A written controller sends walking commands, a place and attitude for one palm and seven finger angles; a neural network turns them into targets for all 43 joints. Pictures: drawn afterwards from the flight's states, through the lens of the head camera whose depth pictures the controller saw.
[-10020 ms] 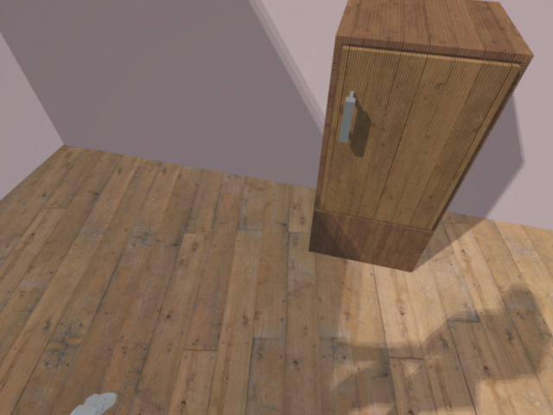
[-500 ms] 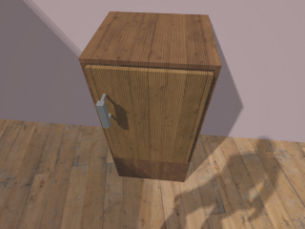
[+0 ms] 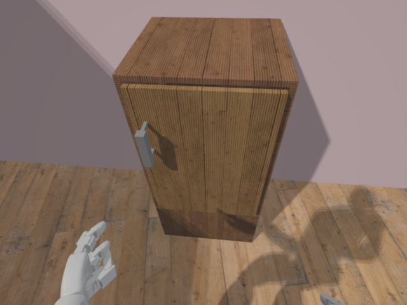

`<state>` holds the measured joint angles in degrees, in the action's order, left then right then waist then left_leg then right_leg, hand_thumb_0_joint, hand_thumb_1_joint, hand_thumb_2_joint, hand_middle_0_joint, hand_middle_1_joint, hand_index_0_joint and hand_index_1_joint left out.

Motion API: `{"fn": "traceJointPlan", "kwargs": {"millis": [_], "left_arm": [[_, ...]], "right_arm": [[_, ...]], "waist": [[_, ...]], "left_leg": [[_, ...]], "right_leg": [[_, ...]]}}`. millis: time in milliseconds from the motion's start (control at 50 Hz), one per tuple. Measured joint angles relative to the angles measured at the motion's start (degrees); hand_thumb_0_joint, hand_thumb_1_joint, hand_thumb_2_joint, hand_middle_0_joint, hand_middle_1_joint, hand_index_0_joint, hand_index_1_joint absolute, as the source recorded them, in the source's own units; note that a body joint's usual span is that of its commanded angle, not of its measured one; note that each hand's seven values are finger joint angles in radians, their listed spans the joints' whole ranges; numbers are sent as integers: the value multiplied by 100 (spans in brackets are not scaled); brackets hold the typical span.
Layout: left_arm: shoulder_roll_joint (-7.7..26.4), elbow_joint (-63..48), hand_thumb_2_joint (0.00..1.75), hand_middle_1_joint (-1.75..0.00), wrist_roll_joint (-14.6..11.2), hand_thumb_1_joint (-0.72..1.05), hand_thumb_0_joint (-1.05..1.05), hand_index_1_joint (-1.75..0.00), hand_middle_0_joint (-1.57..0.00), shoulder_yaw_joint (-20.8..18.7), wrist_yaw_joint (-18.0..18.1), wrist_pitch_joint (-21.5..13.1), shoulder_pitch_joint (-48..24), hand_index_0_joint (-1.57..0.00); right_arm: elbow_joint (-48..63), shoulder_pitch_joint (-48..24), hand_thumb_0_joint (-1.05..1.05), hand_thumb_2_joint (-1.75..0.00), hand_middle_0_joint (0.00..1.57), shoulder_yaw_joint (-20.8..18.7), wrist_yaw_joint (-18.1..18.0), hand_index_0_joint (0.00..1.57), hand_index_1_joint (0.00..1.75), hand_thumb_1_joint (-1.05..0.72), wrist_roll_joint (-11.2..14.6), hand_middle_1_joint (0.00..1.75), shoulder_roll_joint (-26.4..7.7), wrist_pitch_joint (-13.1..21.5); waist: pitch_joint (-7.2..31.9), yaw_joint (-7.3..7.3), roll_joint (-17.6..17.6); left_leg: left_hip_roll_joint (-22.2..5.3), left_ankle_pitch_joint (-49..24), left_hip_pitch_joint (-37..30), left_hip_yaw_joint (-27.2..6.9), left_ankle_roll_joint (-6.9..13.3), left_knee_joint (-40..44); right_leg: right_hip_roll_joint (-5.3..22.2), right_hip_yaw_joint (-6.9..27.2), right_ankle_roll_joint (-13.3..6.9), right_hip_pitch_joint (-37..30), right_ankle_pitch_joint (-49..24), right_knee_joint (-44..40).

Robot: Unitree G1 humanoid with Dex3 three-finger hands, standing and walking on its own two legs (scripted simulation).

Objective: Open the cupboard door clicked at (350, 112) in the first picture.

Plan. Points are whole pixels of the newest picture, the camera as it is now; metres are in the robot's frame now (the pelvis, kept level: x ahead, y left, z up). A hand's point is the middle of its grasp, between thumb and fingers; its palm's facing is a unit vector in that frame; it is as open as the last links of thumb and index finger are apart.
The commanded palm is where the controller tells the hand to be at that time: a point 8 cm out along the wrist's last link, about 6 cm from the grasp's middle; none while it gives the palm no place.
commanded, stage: raise the hand with hooked fingers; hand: left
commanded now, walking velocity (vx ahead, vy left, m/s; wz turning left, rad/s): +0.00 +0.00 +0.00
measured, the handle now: (147, 144) +0.54 +0.19 -0.03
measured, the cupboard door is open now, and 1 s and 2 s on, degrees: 0 0 0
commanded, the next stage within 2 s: move the hooked fingers beside the handle in 1.92 s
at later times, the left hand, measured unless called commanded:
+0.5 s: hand (104, 279) +0.18 +0.21 -0.04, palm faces -0.16 -0.99 -0.07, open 10.1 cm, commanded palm +0.16 +0.27 -0.04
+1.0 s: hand (78, 260) +0.22 +0.27 -0.03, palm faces -0.07 -1.00 -0.05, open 13.0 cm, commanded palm +0.20 +0.32 -0.02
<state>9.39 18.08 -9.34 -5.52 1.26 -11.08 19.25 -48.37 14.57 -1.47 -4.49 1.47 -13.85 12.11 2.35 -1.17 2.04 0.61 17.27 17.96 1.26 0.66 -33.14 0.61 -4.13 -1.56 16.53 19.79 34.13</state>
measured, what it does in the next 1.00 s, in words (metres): lowers itself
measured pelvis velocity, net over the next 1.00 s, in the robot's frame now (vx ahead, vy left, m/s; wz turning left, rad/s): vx -0.04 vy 0.04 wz -0.02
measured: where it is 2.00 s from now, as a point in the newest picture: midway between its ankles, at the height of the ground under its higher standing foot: outside the picture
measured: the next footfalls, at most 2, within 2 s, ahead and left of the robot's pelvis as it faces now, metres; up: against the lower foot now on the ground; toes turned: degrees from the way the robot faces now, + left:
none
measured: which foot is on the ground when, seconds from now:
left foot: down 0.00-1.00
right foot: down 0.00-1.00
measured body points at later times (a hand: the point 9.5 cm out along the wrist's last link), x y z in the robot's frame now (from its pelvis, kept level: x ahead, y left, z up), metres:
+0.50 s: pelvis -0.06 +0.02 -0.09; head +0.00 +0.03 +0.35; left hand +0.19 +0.26 -0.03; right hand +0.14 -0.20 -0.16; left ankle +0.00 +0.11 -0.73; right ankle -0.02 -0.10 -0.73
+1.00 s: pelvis -0.04 +0.04 -0.07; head +0.02 +0.06 +0.37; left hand +0.21 +0.32 -0.02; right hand +0.13 -0.21 -0.13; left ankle +0.00 +0.11 -0.73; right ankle -0.02 -0.10 -0.73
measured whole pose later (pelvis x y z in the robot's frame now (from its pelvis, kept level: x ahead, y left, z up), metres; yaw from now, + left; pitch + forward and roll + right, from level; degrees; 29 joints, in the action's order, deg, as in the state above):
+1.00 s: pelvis -0.04 +0.04 -0.07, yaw -1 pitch +14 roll -4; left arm 20.2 8.8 -18.5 -17.1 -23.2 -18.5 11.5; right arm -29.9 14.1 1.1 -3.7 2.1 -15.2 13.3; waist 6.8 -1.2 0.8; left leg -0.6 27.7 50.7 0.4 3.3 -64.7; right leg 0.3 -4.9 0.4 46.4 27.3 60.2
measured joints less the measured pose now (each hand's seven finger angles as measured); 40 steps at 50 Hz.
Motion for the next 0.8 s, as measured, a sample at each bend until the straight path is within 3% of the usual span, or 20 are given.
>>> {"fn": "traceJointPlan", "kwargs": {"millis": [60,140,180,220,300,380,440,500,560,600,640,700,760,800], "left_arm": [[114,-35,86,-37,-268,80,1,-37,-21,-340,-635,-1009,-458,-21],[219,21,82,-42,-548,73,0,-42,-21,-479,-1950,-2129,-385,-21],[258,68,80,-45,-616,68,0,-45,-22,-485,-2498,-2283,-178,-22],[283,59,79,-48,-711,64,0,-48,-22,-512,-2777,-2181,22,-22],[290,-375,75,-54,-866,54,1,-54,-24,-665,-2593,-1967,251,-23],[452,-1183,71,-60,-803,45,1,-59,-24,-668,-2283,-1951,68,-24],[638,-1435,68,-64,-714,38,1,-64,-24,-553,-2347,-1696,-346,-24],[795,-1324,65,-69,-677,31,1,-68,-24,-505,-2497,-1081,-689,-24],[827,-1133,62,-73,-780,24,0,-73,-25,-610,-2501,-416,-725,-25],[787,-1094,60,-76,-871,19,0,-76,-26,-743,-2374,-236,-591,-26],[753,-1110,58,-79,-912,15,0,-79,-26,-894,-2198,-319,-433,-26],[764,-1138,55,-84,-871,8,0,-83,-27,-1053,-1990,-739,-308,-26],[834,-1094,52,-88,-818,1,0,-88,-27,-1078,-2021,-1109,-387,-27],[867,-1020,50,-91,-823,-4,0,-91,-27,-1034,-2172,-1178,-491,-27]], "right_arm": [[568,-355,1,-90,20,-83,128,20,30,-91,-71,30,-27,129],[1309,-641,1,-90,20,-187,374,20,30,-91,-51,30,-107,255],[1613,-694,1,-90,20,-212,402,20,30,-91,-11,30,-189,260],[1854,-699,1,-90,20,-233,360,20,30,-91,13,30,-259,234],[2033,-658,1,-90,20,-192,212,20,30,-91,7,30,-265,214],[1870,-586,1,-90,20,58,113,20,30,-91,-35,30,-97,213],[1705,-515,1,-90,20,287,100,20,30,-90,-15,30,69,178],[1628,-371,1,-90,20,442,108,20,30,-90,48,30,252,56],[1667,-134,1,-90,20,499,111,21,31,-90,86,30,348,-96],[1694,42,1,-90,20,477,105,21,31,-90,79,30,349,-138],[1700,201,1,-90,20,420,105,21,31,-90,55,30,301,-129],[1664,342,1,-90,20,322,125,21,31,-90,8,30,137,-57],[1598,327,1,-90,20,251,140,20,31,-90,-8,30,-75,18],[1565,252,1,-90,20,218,130,20,30,-90,14,30,-184,55]], "waist": [[276,-31,-127],[468,29,-356],[540,85,-432],[572,168,-476],[509,332,-428],[443,398,-293],[417,320,-119],[418,170,-4],[428,17,39],[456,-40,26],[496,-48,-10],[522,-22,-46],[500,19,-48],[485,30,-42]], "left_leg": [[-24,230,906,77,-16,-764],[-92,574,1993,134,-78,-1845],[-103,784,2460,123,-42,-2360],[-118,933,2858,75,-36,-2820],[-173,1198,3412,-127,-27,-3550],[-208,1300,3709,-329,-11,-3935],[-209,1272,3801,-403,25,-3988],[-210,1172,3759,-334,80,-3818],[-205,1047,3590,-188,139,-3506],[-201,980,3473,-91,172,-3310],[-196,950,3410,-28,199,-3196],[-165,970,3436,-23,232,-3209],[-127,1031,3551,-66,260,-3353],[-111,1067,3608,-88,274,-3427]], "right_leg": [[16,70,-26,973,249,848],[-8,135,-76,2091,606,1947],[-2,123,-82,2541,783,2437],[-1,75,-93,2895,937,2845],[-41,-125,-106,3288,1128,3357],[-83,-321,-105,3432,1168,3536],[-93,-392,-68,3452,1102,3484],[-95,-325,-12,3428,967,3300],[-88,-181,49,3326,815,3030],[-84,-86,87,3254,735,2866],[-80,-23,114,3218,692,2769],[-51,-19,140,3231,714,2775],[-14,-64,162,3304,785,2890],[2,-85,179,3338,819,2943]]}}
